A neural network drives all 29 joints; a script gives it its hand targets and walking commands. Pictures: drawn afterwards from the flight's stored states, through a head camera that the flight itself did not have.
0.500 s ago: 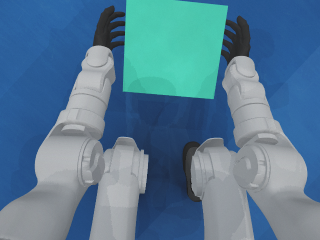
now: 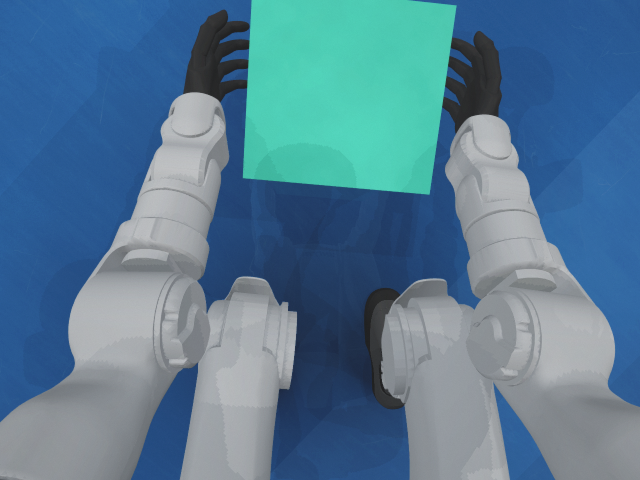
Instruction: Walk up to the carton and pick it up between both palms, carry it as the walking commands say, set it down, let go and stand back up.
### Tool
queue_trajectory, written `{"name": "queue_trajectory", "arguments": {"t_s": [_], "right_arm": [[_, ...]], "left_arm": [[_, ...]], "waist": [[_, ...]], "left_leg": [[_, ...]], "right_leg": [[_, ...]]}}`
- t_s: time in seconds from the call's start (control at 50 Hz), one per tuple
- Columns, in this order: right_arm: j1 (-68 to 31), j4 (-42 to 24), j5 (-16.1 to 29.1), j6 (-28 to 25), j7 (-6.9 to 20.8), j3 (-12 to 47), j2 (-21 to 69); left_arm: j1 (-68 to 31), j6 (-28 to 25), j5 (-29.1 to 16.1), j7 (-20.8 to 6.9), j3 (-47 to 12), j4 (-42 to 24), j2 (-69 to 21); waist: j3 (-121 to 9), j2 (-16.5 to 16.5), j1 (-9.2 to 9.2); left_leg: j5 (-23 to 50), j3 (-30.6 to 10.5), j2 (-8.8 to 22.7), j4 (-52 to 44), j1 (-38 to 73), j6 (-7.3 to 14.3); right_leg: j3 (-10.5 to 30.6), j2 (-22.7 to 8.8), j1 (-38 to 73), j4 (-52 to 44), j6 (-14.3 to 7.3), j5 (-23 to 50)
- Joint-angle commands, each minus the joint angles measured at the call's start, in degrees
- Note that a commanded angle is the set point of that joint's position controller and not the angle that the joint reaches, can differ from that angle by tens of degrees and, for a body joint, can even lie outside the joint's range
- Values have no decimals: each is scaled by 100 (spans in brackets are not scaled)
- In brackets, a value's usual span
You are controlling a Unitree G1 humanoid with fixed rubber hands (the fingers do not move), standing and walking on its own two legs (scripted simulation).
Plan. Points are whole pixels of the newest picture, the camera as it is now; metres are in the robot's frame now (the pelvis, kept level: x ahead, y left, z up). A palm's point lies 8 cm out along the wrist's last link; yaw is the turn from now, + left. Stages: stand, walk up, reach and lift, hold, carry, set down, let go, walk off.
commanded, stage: set down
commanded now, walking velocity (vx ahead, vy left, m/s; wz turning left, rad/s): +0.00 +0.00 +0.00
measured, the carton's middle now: (337, 110) +0.52 -0.01 -0.25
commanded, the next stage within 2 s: none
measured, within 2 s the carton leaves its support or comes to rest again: rests again in 0.54 s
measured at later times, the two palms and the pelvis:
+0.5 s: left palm (206, 97) +0.51 +0.14 -0.17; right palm (473, 123) +0.49 -0.16 -0.17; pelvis +0.00 +0.00 +0.00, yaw +0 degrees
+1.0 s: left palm (179, 126) +0.48 +0.17 -0.17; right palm (486, 158) +0.45 -0.19 -0.18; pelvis -0.02 +0.00 +0.00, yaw +0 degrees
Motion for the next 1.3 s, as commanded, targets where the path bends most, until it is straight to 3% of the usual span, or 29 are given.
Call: {"name": "queue_trajectory", "arguments": {"t_s": [0.0,0.02,0.12,0.14,0.2,0.24,0.26,0.32,0.4,0.46,0.56,0.62,0.68,0.72,0.76,0.78,0.8,0.82,0.88,0.94,0.96,0.98,1.0,1.06,1.08,1.14,1.22,1.24,1.28], "right_arm": [[-1314,665,-119,253,1146,1796,3873],[-1070,887,-161,319,1165,1777,4119],[-1096,1120,-184,306,1130,1608,3520],[-1519,804,-117,218,1087,1627,3341],[-1111,1020,-173,165,1061,1581,3432],[-1207,891,-138,97,954,1556,2941],[-1297,889,-67,88,952,1654,2883],[-749,1241,-35,41,836,1409,2490],[-529,1113,55,-176,543,1301,1335],[-68,1162,442,-359,147,1204,-513],[-761,-202,1049,-733,-125,1543,-853],[-585,-293,1482,-617,-75,1773,-939],[-657,-130,1654,-569,23,2012,-628],[-497,122,1436,-534,-3,1726,-1135],[-794,-60,1425,-507,-64,1560,-1192],[-711,171,1452,-497,-67,1610,-1284],[-542,271,1347,-528,-49,1555,-1188],[-468,245,1339,-506,-40,1480,-1277],[-606,7,1358,-542,28,1672,-1165],[-520,-325,1327,-476,-3,1623,-1320],[-458,-506,1284,-415,-15,1453,-1410],[-629,-1117,1286,-405,-87,1384,-1818],[-245,-1086,1259,-361,-82,1335,-1726],[-561,-1435,1562,-173,18,1995,-844],[-100,-1585,1162,-114,-79,1508,-1402],[82,-1659,1030,-2,-141,1496,-1182],[344,-1998,1113,149,-59,1583,-833],[524,-1959,854,104,-90,1390,-869],[640,-2080,931,141,-68,1491,-726]], "left_arm": [[-871,100,94,-1028,-1348,694,-3774],[-1400,61,23,-1026,-1473,108,-3657],[-1319,99,135,-961,-1289,537,-3291],[-1040,82,143,-987,-1143,648,-3327],[-1060,19,65,-936,-1254,559,-3361],[-901,-55,38,-838,-1131,642,-2624],[-1057,-8,-107,-855,-1297,555,-2798],[-1148,-152,-191,-714,-1338,432,-2145],[-780,-278,-441,-386,-1234,324,-1120],[-56,-391,-736,1,-1073,741,544],[-852,-766,-1418,152,-1299,-787,817],[-703,-717,-1311,226,-1220,-1025,1326],[-986,-690,-1449,149,-1475,-1362,976],[-625,-566,-1509,100,-1305,-714,1233],[-1117,-579,-1561,83,-1308,-1100,1410],[-804,-533,-1604,93,-1212,-605,1574],[-658,-557,-1612,57,-1262,-349,1355],[-291,-466,-1428,61,-943,-160,1552],[-828,-498,-1617,-20,-1340,-594,1229],[-700,-461,-1714,33,-1128,-787,1434],[-633,-363,-1697,82,-1103,-1002,1652],[-377,-330,-1599,129,-844,-963,1745],[-509,-315,-1668,125,-999,-1520,1667],[-440,-213,-1642,33,-1285,-1641,1173],[-192,-168,-1568,90,-817,-1858,1737],[166,-113,-1528,-16,-727,-1319,1400],[274,-67,-1330,-121,-710,-2040,1451],[438,-63,-1399,-126,-531,-1647,1505],[548,-51,-1418,-278,-662,-1678,1260]], "waist": [[-4054,566,192],[-4125,278,87],[-3702,718,137],[-3652,650,398],[-4011,444,26],[-3911,398,257],[-4148,401,-22],[-3938,644,5],[-4122,347,-33],[-4332,802,41],[-5291,331,-15],[-5795,645,195],[-5132,775,390],[-4968,552,-2],[-4933,768,-96],[-4848,679,121],[-4693,450,-103],[-4420,628,196],[-5118,562,-211],[-5485,475,49],[-5831,472,-202],[-6117,480,59],[-6196,576,-93],[-6200,260,194],[-6672,157,-48],[-5765,-215,24],[-6079,160,202],[-5813,-273,-20],[-6101,-53,6]], "left_leg": [[1599,271,34,-1164,2207,259],[1549,140,21,-1096,1881,237],[1223,249,79,-1134,1742,162],[1024,343,49,-1193,1556,233],[1355,167,55,-1127,1975,253],[1368,299,56,-1077,1749,208],[1401,220,91,-1051,1862,225],[1363,271,121,-1143,1927,111],[1506,247,152,-1101,2139,119],[1464,336,250,-1150,2461,5],[2281,229,257,-798,2730,126],[2583,166,393,-928,3240,93],[2084,251,376,-1009,3054,101],[1746,209,402,-997,2880,89],[1336,180,465,-1112,2912,79],[1277,270,495,-1155,2726,40],[1170,161,489,-1184,2831,100],[1277,202,491,-1167,2706,100],[1529,306,450,-1035,2988,57],[1449,289,381,-1193,3302,86],[1414,257,387,-1286,3539,90],[1453,379,399,-1200,3633,78],[1558,377,404,-1260,3665,70],[1315,498,289,-1460,3720,184],[1479,530,277,-1425,3806,138],[1233,476,278,-1635,3196,196],[1570,588,255,-1922,3550,137],[1462,509,240,-1939,3287,189],[1549,587,212,-2074,3514,129]], "right_leg": [[-393,333,2383,-607,-48,1422],[-337,278,2401,-580,-80,1509],[-270,253,2322,-638,-157,1197],[-268,234,2403,-667,-148,952],[-421,265,2434,-580,-136,1300],[-379,186,2426,-535,-68,1377],[-396,166,2663,-502,-93,1334],[-358,157,2558,-567,-135,1320],[-266,45,2764,-607,-62,1427],[-325,-18,2906,-603,-41,1425],[-264,-35,3475,-478,-27,2210],[-296,-83,3776,-353,46,2537],[-196,-129,3293,-536,-43,1924],[-254,-173,3454,-592,-19,1533],[-241,-274,3585,-707,-14,1345],[-249,-350,3734,-625,26,1304],[-314,-320,3573,-701,42,1173],[-268,-317,3364,-676,26,1177],[-343,-291,3824,-662,3,1568],[-451,-291,3908,-635,57,1414],[-526,-289,4070,-695,47,1417],[-466,-265,4233,-781,106,1366],[-518,-267,4248,-749,21,1572],[-570,-183,4444,-1044,49,1288],[-547,-174,4866,-1014,57,1450],[-560,-115,4643,-1262,95,1257],[-499,-74,4874,-1534,89,1729],[-538,-98,4821,-1625,107,1461],[-481,-22,5128,-1816,116,1651]]}}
